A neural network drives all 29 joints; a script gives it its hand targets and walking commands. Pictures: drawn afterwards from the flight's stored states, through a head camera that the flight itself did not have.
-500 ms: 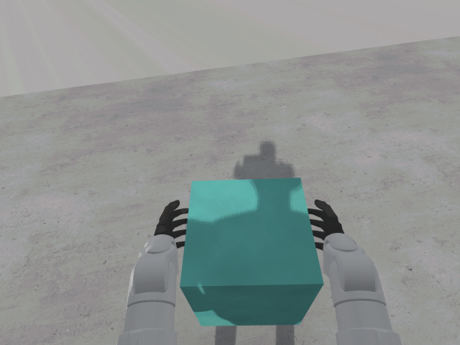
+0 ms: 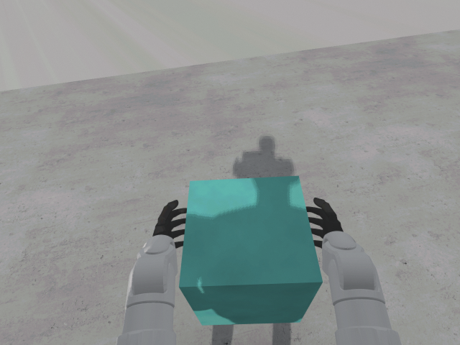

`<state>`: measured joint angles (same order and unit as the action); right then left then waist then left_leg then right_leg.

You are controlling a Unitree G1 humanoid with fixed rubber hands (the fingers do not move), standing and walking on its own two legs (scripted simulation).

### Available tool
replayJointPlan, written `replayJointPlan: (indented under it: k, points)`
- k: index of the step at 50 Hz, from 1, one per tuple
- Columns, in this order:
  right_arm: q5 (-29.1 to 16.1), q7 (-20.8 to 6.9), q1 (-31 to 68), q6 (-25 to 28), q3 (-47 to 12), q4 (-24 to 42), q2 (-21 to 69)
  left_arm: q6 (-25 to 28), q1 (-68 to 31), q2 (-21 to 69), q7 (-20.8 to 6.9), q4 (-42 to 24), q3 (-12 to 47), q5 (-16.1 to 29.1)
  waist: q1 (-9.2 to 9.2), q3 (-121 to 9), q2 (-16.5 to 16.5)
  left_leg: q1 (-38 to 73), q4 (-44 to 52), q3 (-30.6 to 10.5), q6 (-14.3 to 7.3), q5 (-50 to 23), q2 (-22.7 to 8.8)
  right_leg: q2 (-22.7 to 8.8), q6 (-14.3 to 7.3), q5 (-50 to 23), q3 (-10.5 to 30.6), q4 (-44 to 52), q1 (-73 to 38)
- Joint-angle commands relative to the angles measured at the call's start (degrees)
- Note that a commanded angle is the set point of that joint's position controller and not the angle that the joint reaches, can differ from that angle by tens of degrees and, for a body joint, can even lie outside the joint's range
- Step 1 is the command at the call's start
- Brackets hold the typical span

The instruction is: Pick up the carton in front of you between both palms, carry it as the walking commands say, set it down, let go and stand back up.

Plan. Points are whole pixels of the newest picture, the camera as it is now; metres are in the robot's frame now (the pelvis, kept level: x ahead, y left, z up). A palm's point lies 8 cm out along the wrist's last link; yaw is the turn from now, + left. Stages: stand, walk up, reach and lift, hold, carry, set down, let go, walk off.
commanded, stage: carry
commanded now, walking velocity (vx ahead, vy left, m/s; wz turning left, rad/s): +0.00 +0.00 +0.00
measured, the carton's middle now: (247, 255) +0.30 +0.00 -0.04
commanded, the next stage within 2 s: hold in 0.88 s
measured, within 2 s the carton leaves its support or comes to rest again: neither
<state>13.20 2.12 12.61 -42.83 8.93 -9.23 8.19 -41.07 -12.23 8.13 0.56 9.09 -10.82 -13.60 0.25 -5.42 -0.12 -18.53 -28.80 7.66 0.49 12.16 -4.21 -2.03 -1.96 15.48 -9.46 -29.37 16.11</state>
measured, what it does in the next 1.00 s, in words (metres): stands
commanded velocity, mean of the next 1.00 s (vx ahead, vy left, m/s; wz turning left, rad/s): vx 0.00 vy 0.00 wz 0.00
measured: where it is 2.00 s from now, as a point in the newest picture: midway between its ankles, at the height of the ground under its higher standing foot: outside the picture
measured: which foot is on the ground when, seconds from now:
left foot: down 0.00-1.00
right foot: down 0.00-1.00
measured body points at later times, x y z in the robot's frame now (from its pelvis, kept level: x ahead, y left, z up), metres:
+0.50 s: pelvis -0.01 +0.00 +0.00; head -0.02 +0.00 +0.45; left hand +0.30 +0.15 +0.04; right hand +0.30 -0.16 +0.04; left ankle +0.03 +0.12 -0.74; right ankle +0.00 -0.09 -0.74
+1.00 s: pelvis +0.00 -0.01 +0.01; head -0.02 +0.00 +0.45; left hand +0.30 +0.14 +0.04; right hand +0.29 -0.16 +0.04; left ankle +0.03 +0.13 -0.74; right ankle +0.00 -0.09 -0.74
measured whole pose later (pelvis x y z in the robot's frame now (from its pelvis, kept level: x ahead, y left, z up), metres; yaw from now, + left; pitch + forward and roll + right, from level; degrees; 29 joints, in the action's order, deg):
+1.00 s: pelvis +0.00 -0.01 +0.01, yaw -3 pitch -2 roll +1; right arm 13.8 1.8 13.1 -42.0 8.4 -10.0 8.3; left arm -40.8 -11.6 8.0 0.4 8.2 -11.2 -13.9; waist -1.1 -1.4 -0.8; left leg -12.0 -24.7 2.3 0.3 10.6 -2.3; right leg -0.5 -2.8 13.7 -7.2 -25.9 10.7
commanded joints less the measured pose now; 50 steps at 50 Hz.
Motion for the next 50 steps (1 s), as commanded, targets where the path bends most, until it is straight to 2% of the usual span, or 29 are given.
replayJointPlan:
  k: [1,7,9,10,12,17,19,20,22,23,24,25,26,27,28,31,33,34,37,39,41,43,44,45,46,47,48,49,50]
  points:
    - [-14.69,-13.05,27.05,2.51,-32.67,5.18,52.15,1.16,-25.4,51.33,-12.77,-2.54,32.67,14.42,0.08,-15.53,0.15,6.61,1.94,-5.23,-0.64,-10.09,-4.78,-7.3,0.1,-16.31,7.32,3.52,-5.46]
    - [-14.09,-13.47,25.81,2.59,-30.65,3.13,51.53,1.08,-26.14,50.99,-12.82,-2.14,32.53,14.06,-0.23,-13.91,-0.45,5.63,1.3,-4.36,-0.15,-10.86,-4.96,-6.63,0.39,-15.71,6.07,4.05,-4.01]
    - [-13.96,-13.39,26.55,2.76,-29.94,3.05,51.32,0.95,-25.45,50.61,-12.79,-1.01,30.93,13.28,-0.18,-12.72,1.96,5.88,2.32,-5.11,-0.35,-8.63,-5.05,-7.04,-0.19,-12.82,6.9,5.0,-2.9]
    - [-14.26,-13.29,26.73,2.7,-31.0,2.64,51.14,1.13,-25.05,50.43,-12.62,-0.41,31.43,13.72,-0.1,-12.12,0.34,5.5,3.21,-5.4,-0.47,-5.92,-5.27,-6.72,0.29,-10.65,7.02,5.34,-3.08]
    - [-13.61,-13.41,28.33,2.87,-30.41,3.59,50.96,0.99,-25.49,50.85,-12.74,-0.13,31.0,12.75,-0.25,-12.54,1.5,6.24,3.33,-5.26,-0.71,-4.79,-5.06,-7.79,-0.14,-7.89,7.93,6.25,-2.1]
    - [-14.07,-13.56,27.55,2.86,-31.07,2.18,52.48,1.35,-25.53,50.76,-13.07,0.4,31.24,13.73,0.02,-12.43,-1.94,5.94,4.16,-5.33,-0.31,-3.18,-5.02,-7.03,-0.29,-5.99,8.01,7.43,-2.4]
    - [-14.28,-13.68,28.2,2.95,-30.84,2.54,52.58,1.03,-25.92,51.61,-12.92,-1.23,31.63,12.88,-0.09,-11.92,0.19,5.43,3.69,-5.33,-0.05,-3.67,-4.57,-6.65,0.03,-3.18,7.77,7.83,-1.89]
    - [-14.38,-13.6,28.33,2.92,-31.2,3.94,52.48,1.21,-26.4,51.18,-12.97,-0.92,31.76,13.56,0.0,-11.98,0.95,5.37,3.56,-5.06,-0.35,-2.45,-4.91,-7.29,-0.09,-3.79,8.42,8.24,-1.44]
    - [-15.69,-13.67,28.76,3.11,-32.91,4.52,53.44,1.09,-26.06,52.27,-13.0,-1.24,32.32,14.53,-0.04,-13.47,-1.0,6.02,3.86,-5.22,-0.18,-5.34,-5.18,-7.01,-0.35,-7.43,7.69,6.43,-3.16]
    - [-15.46,-13.5,28.19,2.95,-33.41,5.99,53.0,1.11,-24.97,52.4,-12.89,-1.97,33.19,14.67,-0.08,-14.67,1.33,6.99,3.88,-4.88,0.06,-6.31,-4.94,-6.93,-0.51,-8.44,7.49,6.2,-2.89]
    - [-15.48,-13.55,26.53,2.72,-32.94,4.72,52.94,1.19,-24.92,51.4,-12.84,-2.72,33.12,14.65,0.02,-15.0,0.99,6.53,3.05,-5.19,-0.4,-7.14,-5.66,-6.99,-0.61,-10.11,7.62,6.03,-3.7]
    - [-16.05,-13.45,28.29,2.86,-33.35,6.55,51.81,0.89,-21.95,51.87,-12.96,0.04,31.57,13.84,-0.12,-15.02,0.32,5.31,3.3,-5.89,-0.33,-6.47,-5.44,-7.08,-0.43,-10.92,7.16,5.53,-4.66]
    - [-15.76,-13.56,26.72,2.92,-32.88,5.57,52.21,0.83,-22.71,51.71,-12.62,-2.04,32.83,13.88,-0.08,-14.48,1.43,6.05,3.73,-5.92,-0.22,-6.75,-5.44,-7.1,-0.43,-11.25,7.66,4.94,-3.06]
    - [-14.85,-13.37,26.67,2.65,-32.48,5.41,51.86,0.81,-23.59,51.2,-12.78,-1.8,32.08,13.93,0.13,-15.7,-0.43,6.27,3.0,-5.46,-0.61,-6.42,-5.34,-6.7,-0.44,-11.36,7.72,5.26,-4.38]
    - [-14.91,-13.29,25.74,2.63,-32.42,4.5,51.35,1.08,-24.47,51.83,-12.67,-3.04,33.23,14.52,-0.04,-15.6,1.43,5.93,2.68,-5.43,-0.65,-6.19,-5.65,-7.01,-0.06,-10.87,7.59,4.99,-4.67]
    - [-14.04,-13.28,25.81,2.76,-30.28,3.0,51.03,1.3,-25.45,50.32,-12.53,-3.12,32.21,14.12,-0.22,-14.22,-0.06,6.47,3.35,-6.05,-0.73,-9.3,-5.55,-6.61,-0.29,-12.27,7.02,4.59,-2.0]
    - [-14.9,-13.45,27.5,3.18,-31.78,5.31,51.33,1.19,-24.23,50.43,-12.8,-1.89,31.98,13.51,0.05,-15.56,2.91,6.94,2.36,-5.02,-0.28,-10.12,-5.5,-6.74,-0.07,-12.27,7.09,3.63,-3.57]
    - [-14.73,-13.37,25.98,3.09,-32.95,4.86,52.51,1.21,-25.47,51.49,-12.91,-2.65,33.36,15.1,0.0,-15.15,0.42,6.55,2.63,-5.47,-0.01,-10.7,-5.61,-6.66,0.1,-13.89,6.7,3.7,-3.48]
    - [-15.02,-13.25,27.44,3.27,-32.34,6.32,51.71,1.17,-24.47,51.01,-12.96,-1.33,32.42,14.11,-0.14,-14.01,-1.35,6.03,2.46,-4.44,-0.54,-6.3,-4.94,-7.52,-0.5,-14.22,8.29,6.05,-2.96]
    - [-13.71,-13.17,26.88,3.17,-30.81,4.91,51.16,1.38,-25.24,50.64,-13.09,-1.31,31.42,13.74,-0.2,-14.45,0.02,5.62,2.85,-5.47,-0.63,-6.83,-5.19,-7.2,-0.24,-10.61,7.4,5.12,-3.64]
    - [-16.01,-13.51,27.06,3.35,-33.29,4.71,53.2,1.43,-23.95,51.32,-12.87,-1.02,31.92,14.37,0.07,-14.82,-0.8,4.99,2.91,-5.68,-0.19,-7.8,-5.47,-6.66,-0.15,-11.99,6.95,5.24,-4.87]
    - [-15.09,-13.37,27.18,3.15,-32.41,4.75,51.98,1.19,-24.53,51.98,-12.69,-2.03,32.9,14.24,-0.15,-14.07,-0.25,5.16,2.74,-4.72,0.0,-7.69,-5.08,-6.33,-0.19,-14.08,6.98,4.66,-3.88]
    - [-14.8,-13.35,27.91,3.03,-32.29,5.04,51.54,1.01,-24.0,50.83,-12.56,-1.01,30.65,13.18,-0.04,-14.43,-0.75,5.68,3.06,-5.13,-0.48,-7.37,-4.72,-6.94,-0.36,-14.35,7.38,4.37,-4.05]
    - [-13.34,-13.74,20.75,2.64,-29.75,1.42,54.69,0.77,-19.37,51.85,-13.45,-2.81,31.0,13.28,-0.24,-8.36,-3.72,14.8,3.84,-9.79,-2.3,-13.84,11.21,4.22,0.78,-23.86,15.8,8.98,-10.42]
    - [-13.9,-13.75,22.58,3.98,-31.39,6.22,54.88,1.55,-22.24,51.54,-13.7,-4.47,31.03,13.99,0.46,-12.33,-2.04,14.61,5.21,-11.24,-2.44,-15.61,10.1,3.47,1.41,-28.32,17.57,8.15,-15.24]
    - [-13.1,-13.68,23.22,3.32,-30.06,3.2,53.62,1.48,-21.15,50.8,-13.46,-3.04,29.13,12.22,-1.99,-12.02,-0.91,13.28,5.59,-11.57,-2.46,-13.54,9.39,2.76,1.19,-25.79,17.89,7.92,-17.68]
    - [-12.88,-13.41,23.45,3.66,-30.22,2.82,54.03,1.96,-22.54,51.28,-13.62,-3.62,29.79,12.69,-0.06,-12.04,-1.3,12.91,6.05,-11.46,-2.15,-13.37,10.12,2.78,1.15,-26.7,17.4,8.94,-18.19]
    - [-11.95,-13.3,23.8,3.91,-28.29,2.23,52.29,2.08,-23.27,51.3,-13.77,-3.33,30.57,12.13,0.49,-11.45,0.05,12.9,5.67,-11.87,-2.03,-14.47,9.65,3.23,1.13,-26.08,16.93,8.44,-19.57]
    - [-12.21,-13.5,23.53,4.29,-29.01,3.46,52.99,2.25,-25.16,50.98,-14.07,-4.3,32.15,14.08,1.63,-8.79,-1.63,13.57,6.98,-11.79,-2.31,-11.43,9.62,4.49,1.29,-22.35,16.22,8.96,-17.01]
